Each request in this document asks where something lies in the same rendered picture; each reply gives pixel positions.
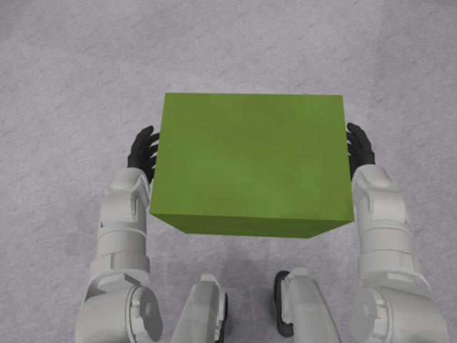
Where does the robot left hand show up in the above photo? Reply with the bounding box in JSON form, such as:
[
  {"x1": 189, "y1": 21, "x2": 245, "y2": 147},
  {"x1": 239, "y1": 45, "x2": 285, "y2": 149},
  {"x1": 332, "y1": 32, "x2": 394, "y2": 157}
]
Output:
[{"x1": 127, "y1": 126, "x2": 160, "y2": 185}]

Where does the robot right shin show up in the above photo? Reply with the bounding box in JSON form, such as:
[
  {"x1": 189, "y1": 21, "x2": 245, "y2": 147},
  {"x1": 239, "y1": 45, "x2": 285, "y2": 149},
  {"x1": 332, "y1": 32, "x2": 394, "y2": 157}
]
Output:
[{"x1": 281, "y1": 267, "x2": 319, "y2": 323}]

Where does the right robot thigh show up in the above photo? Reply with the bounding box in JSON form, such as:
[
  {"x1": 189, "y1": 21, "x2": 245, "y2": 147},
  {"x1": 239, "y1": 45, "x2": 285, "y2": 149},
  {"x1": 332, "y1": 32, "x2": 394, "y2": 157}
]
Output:
[{"x1": 281, "y1": 275, "x2": 342, "y2": 343}]

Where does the left robot forearm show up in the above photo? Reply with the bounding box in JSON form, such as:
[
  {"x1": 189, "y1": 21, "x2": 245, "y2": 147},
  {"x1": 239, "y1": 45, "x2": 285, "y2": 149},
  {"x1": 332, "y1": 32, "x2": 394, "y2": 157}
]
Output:
[{"x1": 75, "y1": 167, "x2": 150, "y2": 343}]

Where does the robot right hand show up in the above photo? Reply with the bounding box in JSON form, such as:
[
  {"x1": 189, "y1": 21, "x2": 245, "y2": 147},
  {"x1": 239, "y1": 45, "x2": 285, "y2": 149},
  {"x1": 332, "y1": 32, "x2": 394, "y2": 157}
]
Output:
[{"x1": 346, "y1": 122, "x2": 376, "y2": 181}]

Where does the carton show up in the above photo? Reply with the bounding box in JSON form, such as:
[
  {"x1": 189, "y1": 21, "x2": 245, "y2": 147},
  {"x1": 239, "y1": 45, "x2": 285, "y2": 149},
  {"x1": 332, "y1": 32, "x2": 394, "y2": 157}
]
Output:
[{"x1": 149, "y1": 93, "x2": 355, "y2": 239}]

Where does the right robot forearm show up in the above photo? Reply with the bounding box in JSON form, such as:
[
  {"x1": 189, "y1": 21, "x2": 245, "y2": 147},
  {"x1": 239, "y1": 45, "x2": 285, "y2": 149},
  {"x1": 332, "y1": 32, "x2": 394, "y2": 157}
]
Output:
[{"x1": 351, "y1": 164, "x2": 448, "y2": 343}]

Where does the right robot upper arm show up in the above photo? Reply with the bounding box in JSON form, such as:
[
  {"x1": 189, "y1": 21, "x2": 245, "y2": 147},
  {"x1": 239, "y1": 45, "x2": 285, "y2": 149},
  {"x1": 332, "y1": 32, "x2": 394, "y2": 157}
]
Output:
[{"x1": 350, "y1": 284, "x2": 447, "y2": 343}]

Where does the left robot upper arm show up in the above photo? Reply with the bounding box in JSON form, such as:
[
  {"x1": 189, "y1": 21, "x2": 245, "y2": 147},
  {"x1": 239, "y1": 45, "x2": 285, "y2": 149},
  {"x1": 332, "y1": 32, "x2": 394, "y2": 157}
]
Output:
[{"x1": 76, "y1": 285, "x2": 164, "y2": 343}]

